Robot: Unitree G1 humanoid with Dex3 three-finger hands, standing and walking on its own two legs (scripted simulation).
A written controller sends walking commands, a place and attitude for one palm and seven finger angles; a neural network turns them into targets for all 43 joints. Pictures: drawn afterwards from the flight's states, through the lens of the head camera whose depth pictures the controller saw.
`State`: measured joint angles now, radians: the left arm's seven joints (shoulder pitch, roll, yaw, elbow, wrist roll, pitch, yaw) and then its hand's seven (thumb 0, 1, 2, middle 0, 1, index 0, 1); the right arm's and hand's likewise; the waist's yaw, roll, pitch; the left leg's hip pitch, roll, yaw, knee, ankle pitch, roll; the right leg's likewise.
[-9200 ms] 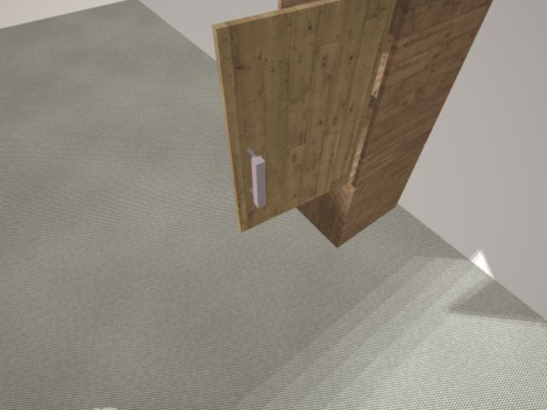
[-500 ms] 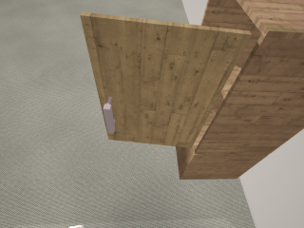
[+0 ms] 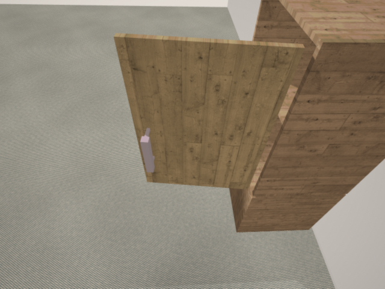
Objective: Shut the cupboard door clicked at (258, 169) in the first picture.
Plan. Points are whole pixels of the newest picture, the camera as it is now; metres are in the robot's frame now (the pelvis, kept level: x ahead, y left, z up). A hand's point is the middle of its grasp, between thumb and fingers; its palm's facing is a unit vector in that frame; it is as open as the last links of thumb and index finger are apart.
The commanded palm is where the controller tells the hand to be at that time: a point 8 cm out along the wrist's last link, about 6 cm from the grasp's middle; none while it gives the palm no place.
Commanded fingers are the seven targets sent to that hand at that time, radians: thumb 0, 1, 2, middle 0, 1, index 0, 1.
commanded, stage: come to a stop and stand still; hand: left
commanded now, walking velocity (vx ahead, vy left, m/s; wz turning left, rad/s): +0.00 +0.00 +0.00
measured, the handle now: (149, 150) +0.53 +0.17 -0.11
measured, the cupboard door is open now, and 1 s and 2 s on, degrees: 83 83 83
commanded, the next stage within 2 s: look again from close up in 0.34 s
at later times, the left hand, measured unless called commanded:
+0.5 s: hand out of the picture -0.01 +0.15 -0.18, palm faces -0.01 -0.98 -0.17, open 7.4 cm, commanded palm none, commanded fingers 0.00 0.90 0.90 -0.20 -0.30 -0.20 -0.30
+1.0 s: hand out of the picture +0.04 +0.18 -0.18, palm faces -0.01 -0.98 -0.22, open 7.4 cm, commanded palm none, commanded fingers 0.00 0.90 0.90 -0.20 -0.30 -0.20 -0.30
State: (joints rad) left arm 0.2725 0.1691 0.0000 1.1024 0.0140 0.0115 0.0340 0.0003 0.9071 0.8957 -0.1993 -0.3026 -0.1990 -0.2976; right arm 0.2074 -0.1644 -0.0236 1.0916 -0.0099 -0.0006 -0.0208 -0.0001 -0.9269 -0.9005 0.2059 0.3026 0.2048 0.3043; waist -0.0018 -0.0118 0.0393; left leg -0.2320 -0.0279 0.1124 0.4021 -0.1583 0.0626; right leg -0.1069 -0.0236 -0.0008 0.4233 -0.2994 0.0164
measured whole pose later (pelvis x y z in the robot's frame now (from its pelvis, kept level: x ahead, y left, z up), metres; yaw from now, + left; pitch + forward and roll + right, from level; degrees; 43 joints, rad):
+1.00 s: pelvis +0.02 +0.00 -0.01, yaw +0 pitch +0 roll +0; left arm 0.27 0.18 -0.02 1.06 0.02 -0.01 0.04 0.00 0.91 0.90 -0.20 -0.30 -0.20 -0.30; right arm 0.21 -0.18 0.01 1.06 -0.01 -0.03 -0.02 0.01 -0.91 -0.90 0.20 0.30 0.20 0.30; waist 0.00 -0.02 0.03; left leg -0.26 -0.02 0.12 0.50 -0.23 0.06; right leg -0.13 -0.02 0.01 0.50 -0.36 0.01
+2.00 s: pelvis +0.06 -0.04 -0.02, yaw -1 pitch -2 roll +0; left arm 0.22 0.19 0.00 0.97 0.03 0.00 0.04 0.00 0.91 0.90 -0.20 -0.30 -0.20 -0.30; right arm 0.17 -0.18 -0.05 0.95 -0.02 0.01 -0.01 0.00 -0.91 -0.90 0.20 0.30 0.20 0.30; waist -0.01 0.01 0.05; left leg -0.33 0.01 0.08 0.67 -0.31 0.03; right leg -0.30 -0.05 0.00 0.68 -0.34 0.03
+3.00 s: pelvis +0.09 -0.07 +0.00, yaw -1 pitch -1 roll +1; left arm 0.27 0.16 -0.01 1.11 0.02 -0.02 0.03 0.00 0.91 0.90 -0.20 -0.30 -0.20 -0.30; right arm 0.24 -0.16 0.00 1.12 -0.01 -0.02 -0.03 0.01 -0.92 -0.90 0.20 0.30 0.20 0.30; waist 0.01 0.00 0.05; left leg -0.18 0.02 0.05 0.43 -0.23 -0.01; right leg -0.16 -0.02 -0.03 0.47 -0.28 0.00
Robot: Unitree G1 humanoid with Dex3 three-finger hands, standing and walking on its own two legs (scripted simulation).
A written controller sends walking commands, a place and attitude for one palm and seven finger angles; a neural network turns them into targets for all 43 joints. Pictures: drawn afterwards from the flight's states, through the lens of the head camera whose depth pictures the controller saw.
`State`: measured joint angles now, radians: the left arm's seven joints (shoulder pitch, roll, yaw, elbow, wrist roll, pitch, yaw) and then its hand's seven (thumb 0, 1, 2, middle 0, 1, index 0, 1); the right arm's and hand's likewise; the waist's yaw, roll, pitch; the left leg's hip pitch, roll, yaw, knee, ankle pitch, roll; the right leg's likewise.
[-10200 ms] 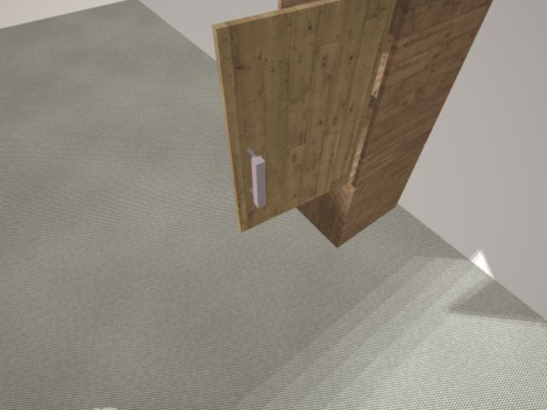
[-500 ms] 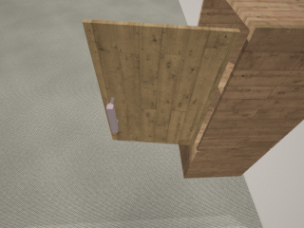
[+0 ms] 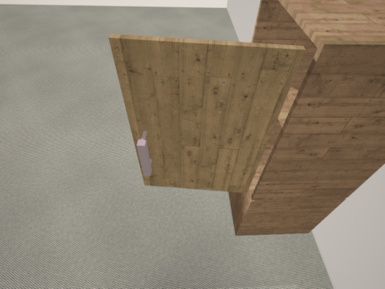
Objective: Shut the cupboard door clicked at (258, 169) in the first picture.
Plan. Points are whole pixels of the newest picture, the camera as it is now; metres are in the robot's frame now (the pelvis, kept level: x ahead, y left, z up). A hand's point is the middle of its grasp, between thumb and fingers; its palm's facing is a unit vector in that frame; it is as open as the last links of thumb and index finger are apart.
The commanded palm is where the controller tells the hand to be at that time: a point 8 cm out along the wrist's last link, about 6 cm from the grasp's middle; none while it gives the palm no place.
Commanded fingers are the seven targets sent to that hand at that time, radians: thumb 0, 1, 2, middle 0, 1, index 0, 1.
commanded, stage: shuffle to correct the standing spot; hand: left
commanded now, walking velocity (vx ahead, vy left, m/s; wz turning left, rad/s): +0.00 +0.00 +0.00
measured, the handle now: (146, 154) +0.51 +0.18 -0.10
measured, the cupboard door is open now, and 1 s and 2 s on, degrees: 83 83 83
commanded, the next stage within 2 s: come to a stop and stand still in 0.28 s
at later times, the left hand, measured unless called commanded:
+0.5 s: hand out of the picture -0.03 +0.15 -0.18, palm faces +0.05 -0.98 -0.18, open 7.4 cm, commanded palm none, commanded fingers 0.00 0.90 0.90 -0.20 -0.30 -0.20 -0.30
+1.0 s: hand out of the picture +0.11 +0.15 -0.18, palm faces -0.03 -0.97 -0.25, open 7.4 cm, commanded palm none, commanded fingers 0.00 0.90 0.90 -0.20 -0.30 -0.20 -0.30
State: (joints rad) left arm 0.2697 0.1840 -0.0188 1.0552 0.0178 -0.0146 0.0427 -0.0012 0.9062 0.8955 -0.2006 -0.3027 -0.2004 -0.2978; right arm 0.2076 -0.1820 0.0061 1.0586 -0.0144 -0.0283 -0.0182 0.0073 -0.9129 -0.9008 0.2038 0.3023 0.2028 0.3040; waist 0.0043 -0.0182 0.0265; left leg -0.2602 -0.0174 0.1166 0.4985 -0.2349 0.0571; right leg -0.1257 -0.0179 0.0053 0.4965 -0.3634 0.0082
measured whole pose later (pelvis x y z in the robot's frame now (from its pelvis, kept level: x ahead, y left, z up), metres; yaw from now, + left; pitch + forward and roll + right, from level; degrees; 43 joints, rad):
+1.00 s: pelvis +0.04 -0.03 -0.01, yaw -1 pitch -2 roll +0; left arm 0.22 0.19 0.00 0.97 0.03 0.00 0.04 0.00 0.91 0.90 -0.20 -0.30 -0.20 -0.30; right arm 0.17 -0.18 -0.05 0.95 -0.02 0.01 -0.01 0.00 -0.91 -0.90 0.20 0.30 0.20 0.30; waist -0.01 0.01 0.05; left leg -0.33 0.01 0.08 0.67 -0.31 0.03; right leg -0.30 -0.05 0.00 0.68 -0.34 0.03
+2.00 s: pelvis +0.07 -0.06 +0.01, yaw +0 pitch -1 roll +1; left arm 0.27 0.16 -0.01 1.11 0.02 -0.02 0.03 0.00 0.91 0.90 -0.20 -0.30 -0.20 -0.30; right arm 0.24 -0.16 0.00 1.12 -0.01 -0.02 -0.03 0.01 -0.92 -0.90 0.20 0.30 0.20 0.30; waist 0.01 0.00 0.05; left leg -0.18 0.02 0.05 0.43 -0.23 -0.01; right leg -0.16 -0.02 -0.03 0.47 -0.28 0.00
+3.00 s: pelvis +0.00 -0.07 -0.14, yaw +2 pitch +16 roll -3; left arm 0.34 0.22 0.06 -0.12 -0.26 -0.47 -0.32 0.01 0.90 0.90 -0.63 -0.77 -0.63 -0.77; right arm 0.13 -0.20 0.02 0.52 0.03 -0.24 -0.06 0.01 -0.90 -0.90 0.21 0.30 0.21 0.30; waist 0.06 0.06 -0.13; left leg -1.16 0.04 -0.07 1.41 -0.52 -0.02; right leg -1.07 -0.03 -0.11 1.39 -0.59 -0.03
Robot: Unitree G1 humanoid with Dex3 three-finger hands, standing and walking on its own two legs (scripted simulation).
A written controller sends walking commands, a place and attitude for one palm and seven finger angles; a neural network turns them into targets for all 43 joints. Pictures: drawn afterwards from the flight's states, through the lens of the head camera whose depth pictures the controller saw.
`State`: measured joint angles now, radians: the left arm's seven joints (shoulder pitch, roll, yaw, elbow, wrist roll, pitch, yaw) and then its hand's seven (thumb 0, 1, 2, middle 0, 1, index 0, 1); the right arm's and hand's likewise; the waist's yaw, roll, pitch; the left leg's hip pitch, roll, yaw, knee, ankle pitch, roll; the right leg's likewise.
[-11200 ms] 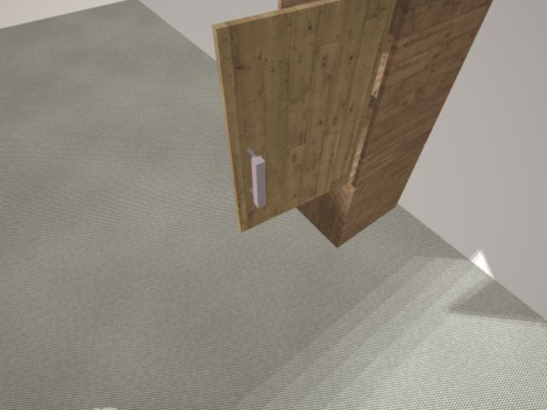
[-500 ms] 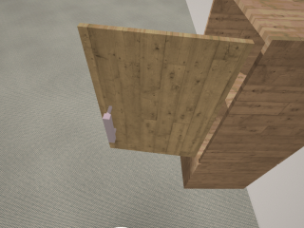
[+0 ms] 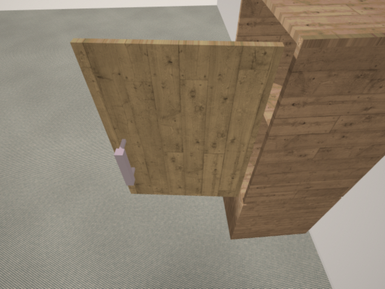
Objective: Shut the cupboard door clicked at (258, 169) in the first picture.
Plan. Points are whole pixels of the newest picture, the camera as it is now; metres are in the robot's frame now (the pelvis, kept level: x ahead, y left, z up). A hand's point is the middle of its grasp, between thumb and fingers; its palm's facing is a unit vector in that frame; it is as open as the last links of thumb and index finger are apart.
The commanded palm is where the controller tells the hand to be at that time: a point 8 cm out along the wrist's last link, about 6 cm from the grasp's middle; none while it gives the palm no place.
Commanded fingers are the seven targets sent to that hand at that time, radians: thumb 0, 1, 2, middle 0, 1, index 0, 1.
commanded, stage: come to a stop and stand still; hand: left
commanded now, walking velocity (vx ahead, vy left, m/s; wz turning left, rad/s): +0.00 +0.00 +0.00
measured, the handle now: (127, 162) +0.47 +0.22 -0.09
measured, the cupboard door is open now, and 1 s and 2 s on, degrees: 83 83 83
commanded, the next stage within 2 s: look again from close up in 0.68 s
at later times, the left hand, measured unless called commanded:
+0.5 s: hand out of the picture +0.02 +0.15 -0.15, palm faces +0.01 -0.98 -0.22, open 7.4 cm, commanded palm none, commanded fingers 0.00 0.90 0.90 -0.20 -0.30 -0.20 -0.30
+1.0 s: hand out of the picture +0.03 +0.15 -0.15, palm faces +0.03 -0.98 -0.20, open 7.4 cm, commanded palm none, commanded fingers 0.00 0.90 0.90 -0.20 -0.30 -0.20 -0.30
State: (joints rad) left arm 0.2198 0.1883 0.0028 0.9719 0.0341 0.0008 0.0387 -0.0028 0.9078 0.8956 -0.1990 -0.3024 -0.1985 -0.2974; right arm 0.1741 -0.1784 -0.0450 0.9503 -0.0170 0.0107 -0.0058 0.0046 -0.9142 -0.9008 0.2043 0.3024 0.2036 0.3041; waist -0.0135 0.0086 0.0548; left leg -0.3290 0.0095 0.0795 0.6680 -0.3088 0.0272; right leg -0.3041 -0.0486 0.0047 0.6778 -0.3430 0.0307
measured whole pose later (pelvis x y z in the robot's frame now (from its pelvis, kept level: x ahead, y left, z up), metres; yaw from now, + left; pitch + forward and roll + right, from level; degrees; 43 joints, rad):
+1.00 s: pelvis +0.03 -0.03 +0.02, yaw +1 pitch -1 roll +1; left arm 0.27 0.16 -0.01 1.11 0.02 -0.02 0.03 0.00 0.91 0.90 -0.20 -0.30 -0.20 -0.30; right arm 0.24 -0.16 0.00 1.12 -0.01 -0.02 -0.03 0.01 -0.92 -0.90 0.20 0.30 0.20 0.30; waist 0.01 0.00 0.05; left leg -0.18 0.02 0.05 0.43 -0.23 -0.01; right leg -0.16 -0.02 -0.03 0.47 -0.28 0.00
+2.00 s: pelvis -0.04 -0.03 -0.13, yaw +3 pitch +16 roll -3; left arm 0.34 0.22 0.06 -0.12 -0.26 -0.47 -0.32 0.01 0.90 0.90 -0.63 -0.77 -0.63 -0.77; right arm 0.13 -0.20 0.02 0.52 0.03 -0.24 -0.06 0.01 -0.90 -0.90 0.21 0.30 0.21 0.30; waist 0.06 0.06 -0.13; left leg -1.16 0.04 -0.07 1.41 -0.52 -0.02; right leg -1.07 -0.03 -0.11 1.39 -0.59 -0.03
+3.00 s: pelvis -0.02 -0.01 -0.11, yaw +2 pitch +18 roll -3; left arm 0.38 0.25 0.17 -0.04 -0.31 -0.38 -0.32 0.01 0.90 0.90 -1.30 -1.50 -1.30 -1.50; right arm 0.23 -0.24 -0.01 0.50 0.03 -0.15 -0.05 0.01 -0.90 -0.90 0.21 0.30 0.21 0.30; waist 0.02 0.05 -0.18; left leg -1.14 0.04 -0.04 1.36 -0.55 0.00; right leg -1.05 -0.02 -0.08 1.32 -0.59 0.00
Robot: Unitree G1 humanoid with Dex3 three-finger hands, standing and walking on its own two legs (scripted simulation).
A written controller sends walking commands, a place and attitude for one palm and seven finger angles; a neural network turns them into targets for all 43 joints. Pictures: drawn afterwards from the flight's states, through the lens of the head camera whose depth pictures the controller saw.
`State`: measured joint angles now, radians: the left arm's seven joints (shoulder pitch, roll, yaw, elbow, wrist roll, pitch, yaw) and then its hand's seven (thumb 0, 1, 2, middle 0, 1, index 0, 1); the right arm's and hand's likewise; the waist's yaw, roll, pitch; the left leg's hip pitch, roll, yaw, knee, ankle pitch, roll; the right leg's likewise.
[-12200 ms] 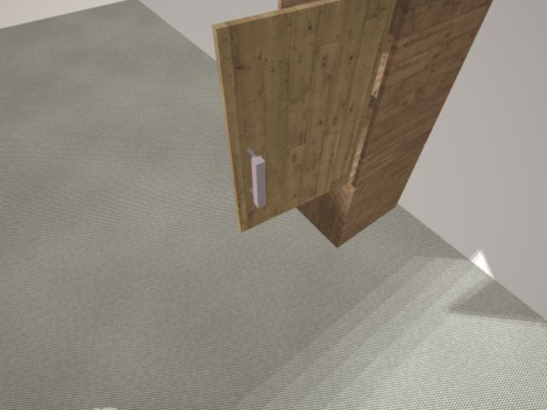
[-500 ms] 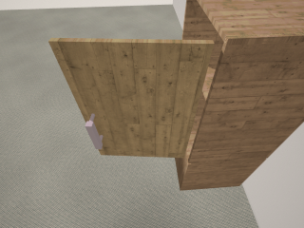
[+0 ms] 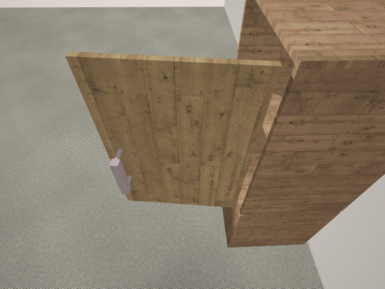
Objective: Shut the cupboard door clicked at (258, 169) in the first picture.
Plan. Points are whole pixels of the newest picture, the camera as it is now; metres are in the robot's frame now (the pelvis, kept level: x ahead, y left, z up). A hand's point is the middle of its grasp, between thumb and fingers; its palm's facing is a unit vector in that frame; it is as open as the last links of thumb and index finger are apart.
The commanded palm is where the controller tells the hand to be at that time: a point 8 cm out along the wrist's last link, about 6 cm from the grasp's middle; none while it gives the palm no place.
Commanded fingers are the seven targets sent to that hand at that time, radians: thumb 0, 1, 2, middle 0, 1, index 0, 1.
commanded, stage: look again from close up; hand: left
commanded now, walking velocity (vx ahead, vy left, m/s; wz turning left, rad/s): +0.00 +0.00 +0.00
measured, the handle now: (123, 172) +0.44 +0.24 -0.11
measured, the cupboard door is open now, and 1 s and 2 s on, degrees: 83 83 83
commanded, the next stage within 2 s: raise the hand and make a fist in 0.24 s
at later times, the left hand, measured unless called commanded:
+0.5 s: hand (105, 267) +0.17 +0.20 -0.05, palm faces +0.23 -0.96 -0.15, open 7.3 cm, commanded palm +0.10 +0.23 -0.08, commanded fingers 0.00 0.90 0.90 -0.35 -0.46 -0.35 -0.46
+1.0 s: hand (122, 286) +0.14 +0.15 -0.06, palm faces -0.10 -0.99 -0.06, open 5.0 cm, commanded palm +0.11 +0.22 -0.08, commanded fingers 0.00 0.90 0.90 -0.81 -0.96 -0.81 -0.96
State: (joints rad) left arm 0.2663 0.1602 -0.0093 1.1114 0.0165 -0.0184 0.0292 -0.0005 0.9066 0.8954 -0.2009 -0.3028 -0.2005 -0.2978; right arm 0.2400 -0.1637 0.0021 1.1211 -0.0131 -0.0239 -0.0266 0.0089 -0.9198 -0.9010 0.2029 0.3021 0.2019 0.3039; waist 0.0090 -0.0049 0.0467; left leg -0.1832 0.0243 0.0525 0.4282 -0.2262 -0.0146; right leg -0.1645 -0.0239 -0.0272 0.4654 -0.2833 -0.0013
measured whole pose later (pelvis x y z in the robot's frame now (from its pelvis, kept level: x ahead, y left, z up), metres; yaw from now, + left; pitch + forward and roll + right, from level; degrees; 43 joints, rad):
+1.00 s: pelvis -0.08 -0.01 -0.15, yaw +2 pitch +16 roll -3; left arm 0.34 0.22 0.06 -0.12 -0.26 -0.47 -0.32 0.01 0.90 0.90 -0.63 -0.77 -0.63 -0.77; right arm 0.13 -0.20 0.02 0.52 0.03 -0.24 -0.06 0.01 -0.90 -0.90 0.21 0.30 0.21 0.30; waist 0.06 0.06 -0.13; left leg -1.16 0.04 -0.07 1.41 -0.52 -0.02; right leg -1.07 -0.03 -0.11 1.39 -0.59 -0.03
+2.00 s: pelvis -0.05 +0.01 -0.13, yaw +1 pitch +18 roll -3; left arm 0.38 0.25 0.17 -0.04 -0.31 -0.38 -0.32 0.01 0.90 0.90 -1.30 -1.50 -1.30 -1.50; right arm 0.23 -0.24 -0.01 0.50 0.03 -0.15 -0.05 0.01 -0.90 -0.90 0.21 0.30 0.21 0.30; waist 0.02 0.05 -0.18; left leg -1.14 0.04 -0.04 1.36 -0.55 0.00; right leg -1.05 -0.02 -0.08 1.32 -0.59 0.00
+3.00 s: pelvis -0.05 +0.01 -0.14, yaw +1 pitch +21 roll -2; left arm -0.04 0.27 0.17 0.31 -0.26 -0.38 -0.29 0.01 0.90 0.90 -1.30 -1.50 -1.30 -1.50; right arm 0.24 -0.26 0.00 0.55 0.03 -0.12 -0.04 0.01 -0.90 -0.90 0.21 0.30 0.21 0.30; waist -0.02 0.04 -0.18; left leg -1.20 0.04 -0.03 1.37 -0.54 0.00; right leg -1.13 -0.02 -0.07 1.35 -0.59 0.00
